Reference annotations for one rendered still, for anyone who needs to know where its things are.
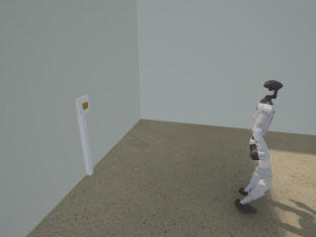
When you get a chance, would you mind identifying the robot right forearm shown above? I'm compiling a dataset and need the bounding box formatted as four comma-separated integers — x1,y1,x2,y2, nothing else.
254,128,267,159

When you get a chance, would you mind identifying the left robot shin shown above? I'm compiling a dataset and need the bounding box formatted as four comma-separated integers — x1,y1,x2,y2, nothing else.
245,170,263,192

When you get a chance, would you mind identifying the robot right foot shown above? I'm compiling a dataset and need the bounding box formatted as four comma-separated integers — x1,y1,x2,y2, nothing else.
235,198,257,213

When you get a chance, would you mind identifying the robot right hand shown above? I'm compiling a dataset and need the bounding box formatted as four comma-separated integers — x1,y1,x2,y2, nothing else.
258,158,273,178

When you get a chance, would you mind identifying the panel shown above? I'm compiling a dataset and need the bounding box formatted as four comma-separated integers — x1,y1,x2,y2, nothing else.
75,95,94,176

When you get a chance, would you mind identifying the button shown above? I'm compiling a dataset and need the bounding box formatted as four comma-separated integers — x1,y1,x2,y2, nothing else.
82,102,89,110

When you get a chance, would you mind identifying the right robot upper arm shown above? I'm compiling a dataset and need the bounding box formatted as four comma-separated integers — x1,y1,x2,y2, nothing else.
252,105,273,133

